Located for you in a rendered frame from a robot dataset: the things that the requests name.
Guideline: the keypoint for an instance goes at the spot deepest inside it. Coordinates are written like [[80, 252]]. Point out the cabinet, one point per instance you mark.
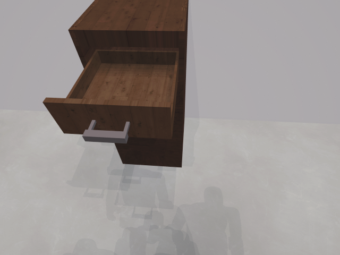
[[160, 25]]

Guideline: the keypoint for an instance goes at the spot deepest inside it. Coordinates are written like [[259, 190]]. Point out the drawer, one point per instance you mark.
[[119, 86]]

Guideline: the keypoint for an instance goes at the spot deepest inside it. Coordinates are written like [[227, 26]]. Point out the handle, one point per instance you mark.
[[92, 135]]

